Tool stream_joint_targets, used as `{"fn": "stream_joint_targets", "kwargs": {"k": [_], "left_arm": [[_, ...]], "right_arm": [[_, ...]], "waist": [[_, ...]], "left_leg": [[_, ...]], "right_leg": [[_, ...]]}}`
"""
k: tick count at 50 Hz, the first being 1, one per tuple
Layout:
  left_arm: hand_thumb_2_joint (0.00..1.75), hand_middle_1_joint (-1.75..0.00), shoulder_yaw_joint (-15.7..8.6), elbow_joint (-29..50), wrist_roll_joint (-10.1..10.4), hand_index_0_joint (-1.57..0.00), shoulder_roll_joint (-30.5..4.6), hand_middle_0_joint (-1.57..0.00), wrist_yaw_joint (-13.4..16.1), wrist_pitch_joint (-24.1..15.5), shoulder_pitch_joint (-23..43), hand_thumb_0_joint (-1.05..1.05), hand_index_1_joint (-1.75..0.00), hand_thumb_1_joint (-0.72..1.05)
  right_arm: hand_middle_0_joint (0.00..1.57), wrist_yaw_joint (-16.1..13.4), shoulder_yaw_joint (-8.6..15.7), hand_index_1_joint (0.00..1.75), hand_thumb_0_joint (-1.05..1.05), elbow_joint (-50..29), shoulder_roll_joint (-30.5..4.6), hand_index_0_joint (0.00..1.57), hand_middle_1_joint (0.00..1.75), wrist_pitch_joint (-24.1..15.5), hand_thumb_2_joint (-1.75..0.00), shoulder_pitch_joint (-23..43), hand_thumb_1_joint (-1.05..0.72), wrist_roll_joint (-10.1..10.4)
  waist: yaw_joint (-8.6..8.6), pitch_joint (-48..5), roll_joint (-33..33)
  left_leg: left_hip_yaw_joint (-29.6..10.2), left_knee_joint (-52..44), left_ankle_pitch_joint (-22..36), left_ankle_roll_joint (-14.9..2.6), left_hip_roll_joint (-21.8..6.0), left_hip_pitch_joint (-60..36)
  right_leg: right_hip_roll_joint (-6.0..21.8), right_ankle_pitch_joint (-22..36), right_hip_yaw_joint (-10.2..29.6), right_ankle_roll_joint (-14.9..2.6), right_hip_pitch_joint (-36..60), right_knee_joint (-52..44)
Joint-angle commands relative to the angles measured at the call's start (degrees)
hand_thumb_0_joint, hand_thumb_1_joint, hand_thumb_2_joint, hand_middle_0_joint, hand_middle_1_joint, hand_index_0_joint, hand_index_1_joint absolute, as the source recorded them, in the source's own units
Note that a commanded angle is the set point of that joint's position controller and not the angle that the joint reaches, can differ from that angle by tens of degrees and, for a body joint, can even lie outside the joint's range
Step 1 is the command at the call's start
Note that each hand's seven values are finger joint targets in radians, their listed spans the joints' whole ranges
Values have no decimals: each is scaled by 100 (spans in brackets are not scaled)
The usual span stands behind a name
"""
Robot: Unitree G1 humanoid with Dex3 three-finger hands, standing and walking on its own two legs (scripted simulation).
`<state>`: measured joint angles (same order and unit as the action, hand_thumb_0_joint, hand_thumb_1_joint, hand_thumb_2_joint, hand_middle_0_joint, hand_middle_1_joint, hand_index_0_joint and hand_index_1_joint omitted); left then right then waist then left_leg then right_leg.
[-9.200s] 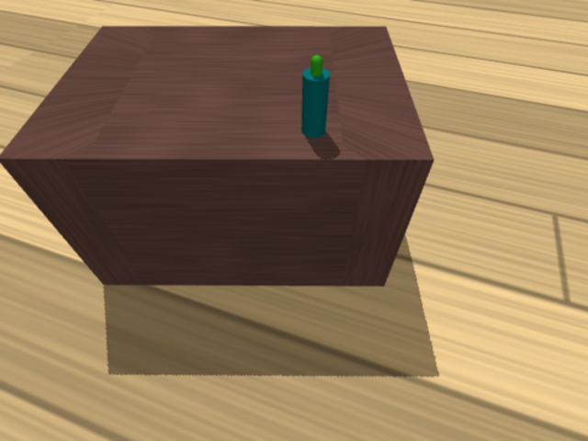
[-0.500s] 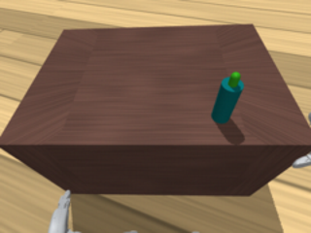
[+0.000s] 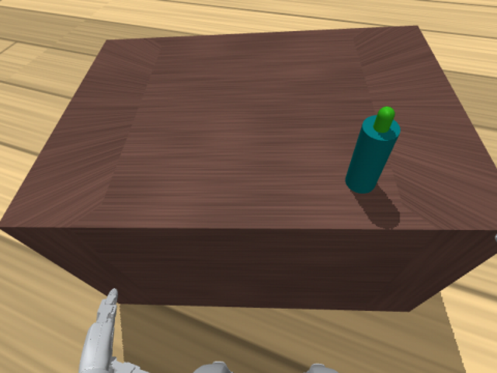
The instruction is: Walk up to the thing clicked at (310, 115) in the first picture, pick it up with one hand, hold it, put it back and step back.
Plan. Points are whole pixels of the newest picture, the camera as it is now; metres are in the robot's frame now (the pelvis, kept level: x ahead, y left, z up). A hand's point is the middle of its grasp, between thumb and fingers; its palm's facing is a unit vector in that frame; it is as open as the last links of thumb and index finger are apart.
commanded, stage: go down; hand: right
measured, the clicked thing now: (372, 150) +0.50 -0.19 +0.01
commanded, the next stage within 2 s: approach in 1.80 s
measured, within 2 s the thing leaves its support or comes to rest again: neither
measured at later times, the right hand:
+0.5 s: hand out of the picture +0.39 -0.37 +0.09, palm faces +0.14 +0.99 +0.02, open 17.5 cm
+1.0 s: hand out of the picture +0.41 -0.38 +0.10, palm faces +0.15 +0.99 +0.02, open 17.6 cm
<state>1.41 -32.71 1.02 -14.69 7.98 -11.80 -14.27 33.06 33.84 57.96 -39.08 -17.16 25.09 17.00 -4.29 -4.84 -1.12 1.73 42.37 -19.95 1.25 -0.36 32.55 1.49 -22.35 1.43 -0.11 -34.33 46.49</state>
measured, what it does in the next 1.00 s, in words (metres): stands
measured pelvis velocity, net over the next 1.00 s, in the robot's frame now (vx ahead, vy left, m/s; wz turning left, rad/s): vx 0.00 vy -0.01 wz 0.02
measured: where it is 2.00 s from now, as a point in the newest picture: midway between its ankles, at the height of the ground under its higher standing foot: outside the picture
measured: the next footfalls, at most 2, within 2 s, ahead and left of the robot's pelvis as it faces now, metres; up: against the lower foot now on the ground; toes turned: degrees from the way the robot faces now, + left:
none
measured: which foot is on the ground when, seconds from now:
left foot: down 0.00-1.00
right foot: down 0.00-1.00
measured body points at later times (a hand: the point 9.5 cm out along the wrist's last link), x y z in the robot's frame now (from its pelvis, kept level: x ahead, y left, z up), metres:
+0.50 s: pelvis +0.00 -0.01 -0.01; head +0.07 -0.04 +0.43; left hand +0.15 +0.26 -0.06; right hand +0.38 -0.42 +0.09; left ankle +0.01 +0.14 -0.71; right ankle +0.00 -0.11 -0.71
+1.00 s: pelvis +0.00 -0.01 -0.02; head +0.08 -0.06 +0.42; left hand +0.15 +0.25 -0.05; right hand +0.40 -0.43 +0.10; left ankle +0.01 +0.14 -0.71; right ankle +0.00 -0.11 -0.71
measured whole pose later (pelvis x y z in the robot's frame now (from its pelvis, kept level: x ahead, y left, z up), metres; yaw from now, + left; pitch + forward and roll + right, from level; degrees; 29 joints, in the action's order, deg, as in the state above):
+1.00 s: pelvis +0.00 -0.01 -0.02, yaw +1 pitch +16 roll +4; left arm 4.1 -23.5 -0.7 -15.4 7.0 -12.2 -17.1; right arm 34.3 36.4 69.1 -50.3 -14.4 39.1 10.7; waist -7.7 -6.8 -1.1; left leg 2.2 46.8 -21.2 1.8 0.5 41.1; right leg 2.3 -25.3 2.1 -0.8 -44.3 53.9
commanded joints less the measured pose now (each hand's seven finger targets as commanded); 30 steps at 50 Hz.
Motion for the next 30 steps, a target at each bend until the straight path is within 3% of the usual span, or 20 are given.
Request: {"fn": "stream_joint_targets", "kwargs": {"k": [1, 2, 4, 6, 8, 10, 13, 14, 16, 19, 20, 23, 24, 25, 26, 30], "left_arm": [[5, -6, -121, 886, 4, -5, -753, -5, 54, -287, 226, 0, -6, -55], [5, -5, -231, 1061, -2, -5, -917, -5, 74, -302, 277, 0, -6, -55], [5, -6, -171, 858, -24, -5, -872, -5, 58, -272, -13, 0, -5, -54], [5, -6, -323, 890, -34, -5, -1021, -5, 66, -287, -2, 0, -5, -54], [5, -6, -266, 1224, -51, -5, -1058, -5, 61, -331, 136, 0, -6, -55], [5, -6, -372, 1369, -46, -5, -1174, -5, 87, -350, 227, 0, -5, -55], [6, -6, -143, 1311, -40, -5, -956, -5, 61, -342, 34, 0, -6, -55], [6, -6, -76, 1256, -51, -5, -889, -5, 56, -337, 37, 0, -6, -55], [6, -6, -293, 1271, -66, -5, -1105, -5, 72, -350, 29, 0, -6, -55], [6, -6, -305, 1153, -84, -5, -1121, -5, 57, -340, -149, 0, -6, -55], [6, -5, -174, 1106, -96, -5, -1022, -5, 44, -343, -178, 0, -6, -56], [6, -6, -387, 1407, -88, -5, -1252, -5, 57, -375, -84, 0, -6, -55], [6, -6, -305, 1636, -88, -5, -1225, -5, 48, -387, 39, 0, -6, -55], [6, -5, -195, 1343, -77, -5, -1055, -5, 37, -346, -165, 0, -6, -55], [6, -6, -275, 1742, -67, -5, -1181, -5, 53, -375, 72, 0, -6, -55], [6, -5, -234, 1410, -97, -5, -1060, -5, 28, -338, -292, 0, -6, -55]], "right_arm": [[5, 56, 389, 5, 0, -918, -2359, 5, 5, -349, -4, 2016, 54, 41], [6, 62, 419, 4, 0, -798, -2443, 6, 5, -327, -4, 1976, 53, -4], [6, 59, 465, 5, 0, -828, -2625, 5, 5, -313, -4, 2039, 54, -44], [5, 100, 502, 5, 0, -796, -2726, 5, 5, -295, -4, 2161, 55, -36], [5, 137, 524, 5, 0, -677, -2740, 5, 5, -258, -4, 2251, 57, -35], [5, 153, 543, 5, 0, -655, -2809, 5, 5, -263, -4, 2352, 57, -47], [6, 200, 529, 5, 0, -759, -2916, 6, 5, -314, -4, 2617, 55, -86], [6, 209, 510, 5, 0, -576, -2880, 5, 5, -307, -4, 2551, 55, -96], [6, 224, 434, 5, 0, -371, -2794, 6, 5, -267, -4, 2419, 54, -113], [5, 233, 474, 5, 0, -438, -2957, 5, 5, -219, -4, 2565, 55, -175], [6, 250, 445, 5, 0, -490, -2922, 5, 5, -197, -4, 2629, 54, -154], [5, 242, 520, 5, 0, -364, -3003, 5, 5, -151, -4, 2615, 55, -169], [5, 231, 507, 5, 0, -486, -2994, 5, 5, -164, -5, 2695, 57, -165], [5, 225, 569, 5, 0, -608, -3101, 5, 5, -166, -5, 2760, 56, -200], [5, 224, 559, 5, 0, -540, -3104, 5, 5, -176, -5, 2851, 57, -180], [6, 181, 581, 5, 0, -410, -3109, 6, 5, -173, -4, 2772, 55, -232]], "waist": [[112, -1704, 890], [80, -1793, 817], [127, -1771, 992], [48, -1888, 1040], [-39, -2016, 958], [-37, -2053, 947], [-39, -2333, 1182], [-32, -2159, 1136], [-117, -2048, 1067], [-127, -2061, 1244], [-95, -2065, 1304], [-220, -2230, 1062], [-189, -2251, 1006], [-96, -2361, 1243], [-153, -2382, 1196], [-87, -2250, 1360]], "left_leg": [[-72, -332, 1263, -189, 81, -469], [-76, -327, 1223, -193, 89, -450], [-101, -306, 1187, -192, 79, -426], [-120, -242, 1287, -182, 76, -346], [-90, -231, 1353, -182, 103, -338], [-79, -200, 1339, -180, 105, -323], [-37, -89, 1432, -185, 149, -210], [-39, -87, 1391, -183, 151, -126], [-4, -44, 1271, -202, 176, 45], [-50, -57, 1278, -215, 147, 111], [-29, -28, 1278, -221, 165, 138], [0, -39, 1414, -201, 167, 13], [6, -42, 1434, -195, 171, -89], [-3, 11, 1453, -214, 170, -32], [31, 0, 1361, -217, 203, 62], [48, 25, 1312, -239, 214, 205]], "right_leg": [[-52, 1586, 104, -80, 831, -544], [-46, 1513, 112, -80, 857, -544], [-73, 1403, 78, -76, 799, -509], [-65, 1513, 78, -76, 837, -411], [-59, 1619, 100, -67, 853, -353], [-61, 1607, 108, -73, 847, -321], [-21, 2095, 153, -41, 1096, -231], [-32, 2016, 143, -54, 960, -184], [11, 2000, 184, -33, 893, -202], [-16, 1852, 142, -50, 889, -165], [-1, 1935, 149, -25, 900, -168], [-4, 1957, 176, -54, 934, -125], [-19, 1938, 175, -55, 857, -131], [-15, 2096, 175, -28, 980, -125], [29, 2202, 222, -7, 1053, -122], [58, 2458, 220, 28, 1077, -78]]}}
